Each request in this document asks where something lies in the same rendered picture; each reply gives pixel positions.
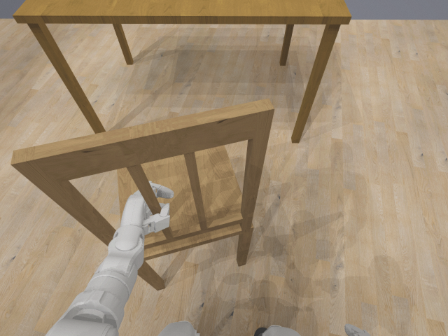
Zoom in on robot left thigh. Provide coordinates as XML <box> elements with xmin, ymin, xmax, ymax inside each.
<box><xmin>158</xmin><ymin>322</ymin><xmax>200</xmax><ymax>336</ymax></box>

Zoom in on left robot forearm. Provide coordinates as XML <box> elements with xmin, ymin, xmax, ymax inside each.
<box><xmin>45</xmin><ymin>225</ymin><xmax>145</xmax><ymax>336</ymax></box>

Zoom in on table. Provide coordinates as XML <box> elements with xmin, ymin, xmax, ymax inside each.
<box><xmin>13</xmin><ymin>0</ymin><xmax>351</xmax><ymax>144</ymax></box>

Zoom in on chair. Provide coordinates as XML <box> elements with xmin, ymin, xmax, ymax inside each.
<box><xmin>10</xmin><ymin>98</ymin><xmax>274</xmax><ymax>291</ymax></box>

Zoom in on robot left upper arm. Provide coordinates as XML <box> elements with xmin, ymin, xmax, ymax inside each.
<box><xmin>49</xmin><ymin>318</ymin><xmax>119</xmax><ymax>336</ymax></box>

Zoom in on left robot hand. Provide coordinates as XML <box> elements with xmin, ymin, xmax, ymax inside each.
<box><xmin>120</xmin><ymin>181</ymin><xmax>174</xmax><ymax>235</ymax></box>

